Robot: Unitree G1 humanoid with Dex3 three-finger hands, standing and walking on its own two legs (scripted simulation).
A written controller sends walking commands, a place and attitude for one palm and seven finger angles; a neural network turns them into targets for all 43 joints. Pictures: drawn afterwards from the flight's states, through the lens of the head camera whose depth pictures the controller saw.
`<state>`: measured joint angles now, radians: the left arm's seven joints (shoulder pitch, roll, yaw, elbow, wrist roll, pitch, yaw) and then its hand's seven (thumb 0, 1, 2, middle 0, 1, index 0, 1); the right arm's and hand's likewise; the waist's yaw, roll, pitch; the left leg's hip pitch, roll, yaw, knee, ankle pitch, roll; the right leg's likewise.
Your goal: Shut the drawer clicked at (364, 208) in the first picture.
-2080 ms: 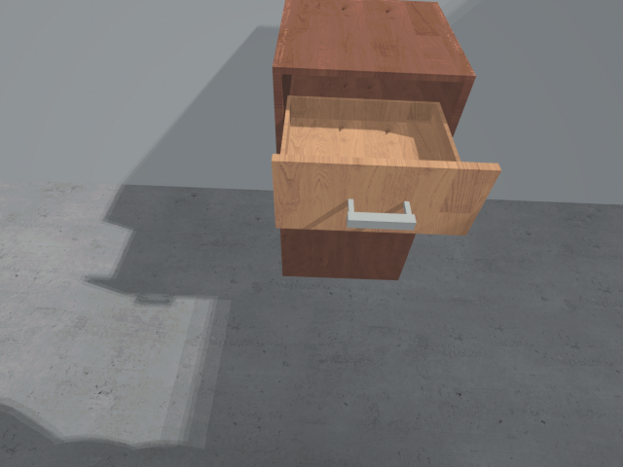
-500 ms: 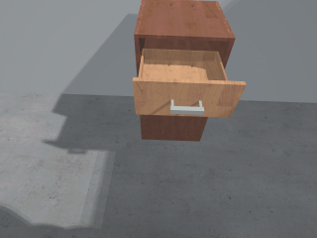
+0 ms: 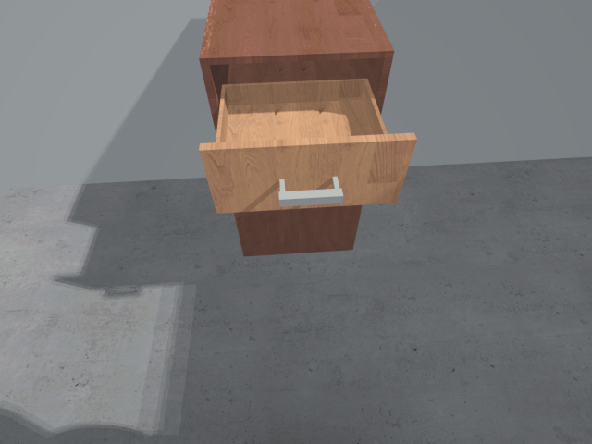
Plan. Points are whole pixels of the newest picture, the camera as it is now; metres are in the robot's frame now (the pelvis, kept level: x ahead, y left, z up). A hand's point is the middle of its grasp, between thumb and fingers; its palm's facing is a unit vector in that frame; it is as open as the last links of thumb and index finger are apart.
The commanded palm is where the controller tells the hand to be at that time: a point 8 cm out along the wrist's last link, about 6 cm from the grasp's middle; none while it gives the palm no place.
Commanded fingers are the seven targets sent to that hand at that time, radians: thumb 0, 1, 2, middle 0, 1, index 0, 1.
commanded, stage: turn to face it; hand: left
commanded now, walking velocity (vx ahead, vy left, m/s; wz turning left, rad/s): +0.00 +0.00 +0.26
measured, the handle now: (309, 190) +0.57 +0.02 -0.05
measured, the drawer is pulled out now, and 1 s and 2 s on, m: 0.30 0.30 0.30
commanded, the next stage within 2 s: take the last steps up to it in 0.02 s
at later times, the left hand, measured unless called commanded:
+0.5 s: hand out of the picture +0.05 +0.18 -0.17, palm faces +0.04 -0.98 -0.19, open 7.4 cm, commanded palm none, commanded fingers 0.00 0.90 0.90 -0.20 -0.30 -0.20 -0.30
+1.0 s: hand (237, 410) +0.20 +0.12 -0.19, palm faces +0.03 -1.00 -0.09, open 7.3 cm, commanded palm none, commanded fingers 0.00 0.90 0.90 -0.20 -0.30 -0.20 -0.30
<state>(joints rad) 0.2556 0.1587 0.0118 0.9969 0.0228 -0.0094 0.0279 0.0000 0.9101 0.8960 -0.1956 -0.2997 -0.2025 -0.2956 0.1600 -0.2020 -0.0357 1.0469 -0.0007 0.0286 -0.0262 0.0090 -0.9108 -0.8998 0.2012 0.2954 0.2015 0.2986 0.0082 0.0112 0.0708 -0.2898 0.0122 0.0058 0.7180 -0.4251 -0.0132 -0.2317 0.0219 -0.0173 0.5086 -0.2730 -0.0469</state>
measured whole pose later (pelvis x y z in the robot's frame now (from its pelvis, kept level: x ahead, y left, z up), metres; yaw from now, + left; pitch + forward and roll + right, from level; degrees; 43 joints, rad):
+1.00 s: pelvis +0.18 -0.05 +0.00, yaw -1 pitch +0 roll -1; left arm 0.27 0.18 0.07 1.04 0.04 0.02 -0.02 0.01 0.91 0.90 -0.19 -0.30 -0.20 -0.30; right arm 0.24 -0.12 -0.04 1.03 -0.03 -0.07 -0.05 -0.01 -0.95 -0.90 0.21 0.30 0.21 0.30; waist 0.02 -0.09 0.04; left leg -0.26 0.07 0.18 0.53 -0.27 0.04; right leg -0.51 -0.05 0.00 1.21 -0.29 -0.01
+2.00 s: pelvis +0.21 -0.05 -0.01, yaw +1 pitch -2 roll +0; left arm 0.39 0.19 0.02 0.92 0.03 0.03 0.04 0.00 0.91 0.90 -0.19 -0.30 -0.20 -0.30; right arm 0.23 -0.16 -0.02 0.87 -0.01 0.05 0.00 0.01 -0.91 -0.90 0.20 0.30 0.21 0.30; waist 0.02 0.03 0.02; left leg -0.32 -0.08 0.09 0.60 -0.30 0.05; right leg -0.27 -0.01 -0.04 0.60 -0.31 -0.02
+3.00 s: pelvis +0.22 -0.03 +0.00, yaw -1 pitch +1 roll +0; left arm 0.41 0.11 -0.01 1.07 0.02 0.01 0.04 0.00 0.91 0.90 -0.19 -0.30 -0.20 -0.30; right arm 0.28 -0.16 -0.02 1.07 0.00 0.00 -0.02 0.01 -0.92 -0.90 0.20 0.30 0.20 0.30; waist 0.01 -0.01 -0.03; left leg -0.23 -0.11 0.12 0.32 -0.12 0.14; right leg -0.16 0.00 -0.01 0.43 -0.28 0.00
